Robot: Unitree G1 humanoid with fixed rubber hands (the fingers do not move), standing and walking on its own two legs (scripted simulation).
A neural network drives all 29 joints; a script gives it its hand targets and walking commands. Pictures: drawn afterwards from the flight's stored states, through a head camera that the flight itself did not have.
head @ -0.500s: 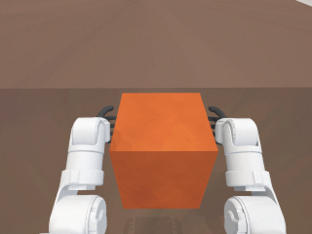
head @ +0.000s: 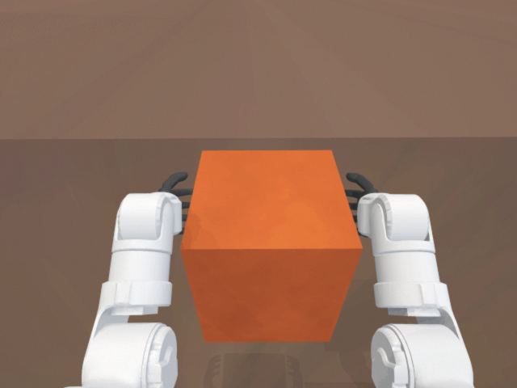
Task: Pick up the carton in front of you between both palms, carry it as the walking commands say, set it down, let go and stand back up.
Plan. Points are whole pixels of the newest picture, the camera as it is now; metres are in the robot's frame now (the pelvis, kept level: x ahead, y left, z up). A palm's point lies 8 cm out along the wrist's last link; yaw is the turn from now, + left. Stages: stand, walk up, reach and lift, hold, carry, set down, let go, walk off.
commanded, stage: carry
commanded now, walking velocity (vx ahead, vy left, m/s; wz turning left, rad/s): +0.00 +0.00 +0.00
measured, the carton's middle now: (267, 247) +0.33 +0.00 +0.06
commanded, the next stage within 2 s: none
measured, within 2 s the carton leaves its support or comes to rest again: neither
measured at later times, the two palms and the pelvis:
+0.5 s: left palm (164, 197) +0.36 +0.16 +0.15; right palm (365, 195) +0.36 -0.14 +0.15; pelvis +0.01 +0.00 +0.00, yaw +0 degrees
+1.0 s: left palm (194, 114) +0.57 +0.14 +0.17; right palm (346, 109) +0.59 -0.16 +0.17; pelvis +0.20 -0.03 +0.01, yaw +2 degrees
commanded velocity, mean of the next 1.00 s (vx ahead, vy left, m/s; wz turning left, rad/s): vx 0.35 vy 0.00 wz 0.00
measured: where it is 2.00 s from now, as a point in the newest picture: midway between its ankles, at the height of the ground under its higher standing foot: (261, 262)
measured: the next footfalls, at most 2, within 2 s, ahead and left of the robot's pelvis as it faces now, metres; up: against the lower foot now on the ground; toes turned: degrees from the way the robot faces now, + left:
right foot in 0.90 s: +0.31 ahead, -0.11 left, +0.03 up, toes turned -6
left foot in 1.34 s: +0.59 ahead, +0.09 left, +0.06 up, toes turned +7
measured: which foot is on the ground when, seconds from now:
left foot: down 0.00-0.90, up 0.92-1.00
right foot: down 0.00-0.54, up 0.56-0.88, down 0.90-1.00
